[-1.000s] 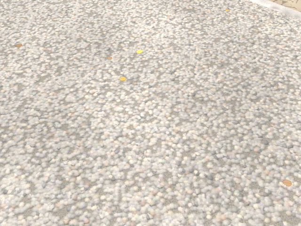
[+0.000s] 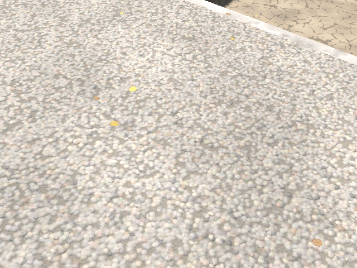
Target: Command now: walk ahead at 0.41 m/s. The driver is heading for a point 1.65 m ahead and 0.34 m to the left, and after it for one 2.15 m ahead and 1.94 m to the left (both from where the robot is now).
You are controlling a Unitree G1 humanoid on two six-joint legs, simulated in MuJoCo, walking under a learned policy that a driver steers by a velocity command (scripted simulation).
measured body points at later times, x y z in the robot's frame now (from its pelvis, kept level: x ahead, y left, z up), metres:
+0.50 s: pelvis +0.27 -0.05 -0.01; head +0.30 -0.05 +0.44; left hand +0.39 +0.22 -0.12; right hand +0.34 -0.32 -0.13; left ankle +0.21 +0.10 -0.65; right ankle +0.32 -0.13 -0.75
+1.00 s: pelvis +0.56 +0.03 -0.01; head +0.59 +0.05 +0.44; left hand +0.62 +0.31 -0.14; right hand +0.69 -0.24 -0.11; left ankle +0.62 +0.12 -0.75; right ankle +0.48 -0.12 -0.66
